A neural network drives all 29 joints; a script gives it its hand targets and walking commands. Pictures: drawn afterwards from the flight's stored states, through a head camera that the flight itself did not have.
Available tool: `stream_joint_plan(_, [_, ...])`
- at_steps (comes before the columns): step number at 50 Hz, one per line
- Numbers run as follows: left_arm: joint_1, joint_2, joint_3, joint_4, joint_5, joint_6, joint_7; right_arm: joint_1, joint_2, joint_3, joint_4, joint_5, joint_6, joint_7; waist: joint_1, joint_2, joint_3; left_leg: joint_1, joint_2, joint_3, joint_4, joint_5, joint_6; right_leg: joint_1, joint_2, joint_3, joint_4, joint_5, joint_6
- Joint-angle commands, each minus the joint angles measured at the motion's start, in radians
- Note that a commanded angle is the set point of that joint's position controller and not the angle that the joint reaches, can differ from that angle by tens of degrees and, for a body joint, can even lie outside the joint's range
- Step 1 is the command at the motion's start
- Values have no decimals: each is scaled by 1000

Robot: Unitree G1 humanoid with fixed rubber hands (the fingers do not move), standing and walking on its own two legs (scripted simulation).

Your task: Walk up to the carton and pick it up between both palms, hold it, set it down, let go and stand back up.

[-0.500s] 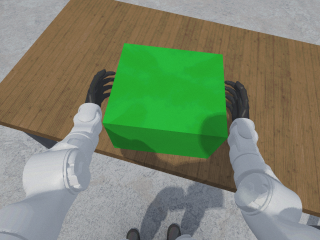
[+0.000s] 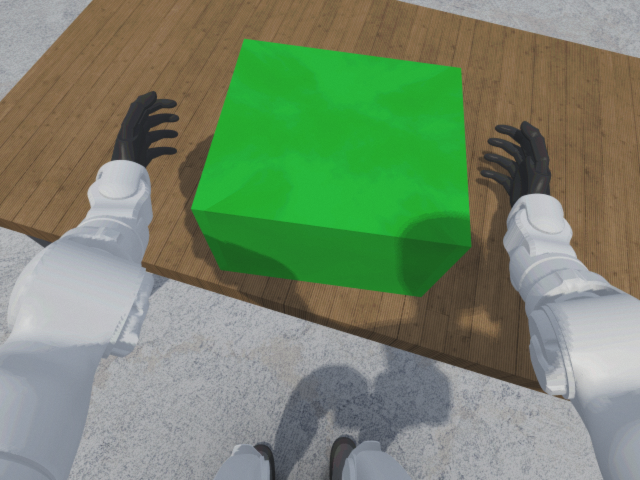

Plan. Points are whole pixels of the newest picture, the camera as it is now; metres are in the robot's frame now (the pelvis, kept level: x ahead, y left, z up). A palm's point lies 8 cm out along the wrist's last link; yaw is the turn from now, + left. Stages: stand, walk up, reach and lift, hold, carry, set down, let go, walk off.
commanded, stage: set down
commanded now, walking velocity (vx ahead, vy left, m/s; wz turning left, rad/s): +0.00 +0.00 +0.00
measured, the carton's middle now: (336, 173) +0.50 -0.03 +0.01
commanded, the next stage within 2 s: none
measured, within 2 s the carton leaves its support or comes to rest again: neither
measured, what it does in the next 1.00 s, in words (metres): stands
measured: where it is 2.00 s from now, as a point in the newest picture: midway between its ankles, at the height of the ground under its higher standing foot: outside the picture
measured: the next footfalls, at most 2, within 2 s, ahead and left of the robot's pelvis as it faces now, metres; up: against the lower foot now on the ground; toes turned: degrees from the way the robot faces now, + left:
none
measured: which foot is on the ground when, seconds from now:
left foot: down 0.00-1.00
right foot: down 0.00-1.00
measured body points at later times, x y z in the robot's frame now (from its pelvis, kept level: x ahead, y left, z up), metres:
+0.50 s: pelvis -0.02 +0.00 +0.01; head +0.10 +0.02 +0.44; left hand +0.51 +0.22 +0.13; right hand +0.47 -0.27 +0.13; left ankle +0.01 +0.11 -0.68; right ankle +0.02 -0.10 -0.68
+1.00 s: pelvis -0.01 +0.00 +0.03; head +0.08 +0.01 +0.47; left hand +0.48 +0.23 +0.13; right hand +0.45 -0.27 +0.13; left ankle +0.01 +0.11 -0.68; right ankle +0.02 -0.10 -0.68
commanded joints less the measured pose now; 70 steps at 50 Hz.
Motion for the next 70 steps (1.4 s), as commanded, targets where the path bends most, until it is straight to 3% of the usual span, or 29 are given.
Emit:
stream_joint_plan(1, [-423, 123, -33, -185, -34, -19, -10, -347, -212, 26, -128, 55, -17, 23, -29, 61, -823, 472, -34, -4, 39, 531, -80, 399, 20, 18, 8, 525, 95])
stream_joint_plan(7, [-481, 184, -43, -260, -71, 31, -9, -407, -262, 20, -236, 81, 46, 38, -20, 50, -868, 412, -42, 4, 25, 381, -54, 430, 20, 31, 10, 429, 104])
stream_joint_plan(13, [-484, 222, -24, -238, -63, 95, -14, -425, -261, 56, -245, 104, 119, 39, 10, 5, -811, 335, -50, 11, -14, 292, -28, 537, 12, 55, -4, 406, 112])
stream_joint_plan(15, [-506, 229, -34, -232, -76, 114, -12, -454, -275, 44, -254, 97, 136, 35, -1, -13, -791, 329, -49, 8, -34, 247, -24, 543, 12, 53, -14, 370, 115])
stream_joint_plan(23, [-526, 193, -88, -172, -82, 164, -18, -475, -275, 54, -165, 97, 179, 42, -16, 11, -643, 460, -35, -20, -87, 265, -32, 464, 12, 34, -85, 324, 98])
stream_joint_plan(24, [-533, 191, -99, -189, -88, 170, -18, -482, -280, 51, -188, 99, 183, 43, -21, 13, -651, 480, -34, -22, -91, 277, -36, 460, 14, 31, -94, 331, 97])
stream_joint_plan(25, [-601, 235, -97, -363, -124, 176, -6, -504, -351, 4, -318, 112, 189, 46, -13, 63, -802, 626, -45, -2, -105, 328, -48, 499, 34, 16, -131, 375, 92])
stream_joint_plan(28, [-572, 218, -101, -325, -111, 253, -3, -507, -365, -2, -226, 84, 246, 54, -42, 68, -678, 767, -18, -40, -113, 393, -60, 428, 45, -13, -164, 369, 67])
stream_joint_plan(35, [-402, 170, -69, -308, -30, 306, -27, -362, -308, 63, -179, 124, 278, 62, -11, 61, -469, 835, -7, -62, -184, 485, -51, 464, 27, 4, -264, 348, 53])
stream_joint_plan(40, [-261, 162, 1, -369, 46, 268, -44, -216, -263, 104, -227, 155, 241, 58, 17, 54, -386, 855, -8, -69, -213, 522, -37, 504, 14, 20, -304, 339, 47])
stream_joint_plan(43, [-229, 177, 45, -441, 58, 227, -41, -166, -250, 91, -314, 152, 208, 46, 28, 55, -406, 852, -15, -59, -224, 501, -36, 524, 10, 20, -306, 332, 56])
stream_joint_plan(45, [-393, 231, 38, -472, 12, 220, -12, -330, -276, 9, -386, 96, 209, 28, 8, 66, -468, 754, -24, -48, -215, 348, -37, 521, 10, 20, -271, 282, 71])
stream_joint_plan(47, [-429, 213, -2, -506, -37, 213, 10, -358, -278, -18, -427, 82, 218, 30, -10, 68, -555, 792, -15, -58, -193, 321, -40, 469, 8, 14, -252, 257, 65])
stream_joint_plan(49, [-426, 213, -5, -514, -63, 213, 12, -364, -298, -28, -461, 62, 228, 22, -19, 46, -652, 805, -18, -57, -164, 343, -40, 484, 7, 18, -228, 318, 67])
stream_joint_plan(51, [-354, 232, 32, -517, -48, 224, -3, -307, -308, -26, -467, 57, 233, 1, -30, 7, -721, 798, -29, -50, -150, 415, -39, 596, 12, 23, -205, 459, 79])
stream_joint_plan(54, [-161, 240, 104, -532, 25, 264, -37, -150, -295, 21, -459, 89, 230, -32, -21, -24, -702, 801, -47, -43, -177, 522, -42, 799, 22, 47, -207, 641, 96])
stream_joint_plan(56, [-67, 266, 171, -545, 72, 288, -61, -75, -259, 53, -478, 96, 228, -56, -7, -64, -600, 757, -61, -36, -210, 530, -32, 910, 19, 67, -236, 696, 107])
stream_joint_plan(58, [-27, 245, 189, -597, 98, 294, -64, -38, -242, 28, -509, 88, 217, -69, 3, -42, -510, 760, -61, -39, -261, 504, -37, 905, 23, 61, -266, 598, 102])
stream_joint_plan(61, [-22, 212, 170, -654, 84, 285, -50, -12, -214, -10, -565, 73, 213, -57, 4, 9, -391, 852, -48, -47, -278, 434, -50, 747, 33, 37, -330, 376, 78])
stream_joint_plan(67, [21, 189, 138, -607, 47, 208, -54, 51, -152, 7, -530, 68, 212, -35, 7, 19, -229, 813, -41, -50, -291, 281, -25, 693, 9, 46, -339, 214, 63])
stream_joint_plan(70, [20, 185, 115, -613, 27, 175, -47, 48, -156, -8, -550, 62, 196, -25, 6, 52, -266, 841, -35, -57, -272, 281, -32, 632, 2, 40, -322, 199, 56])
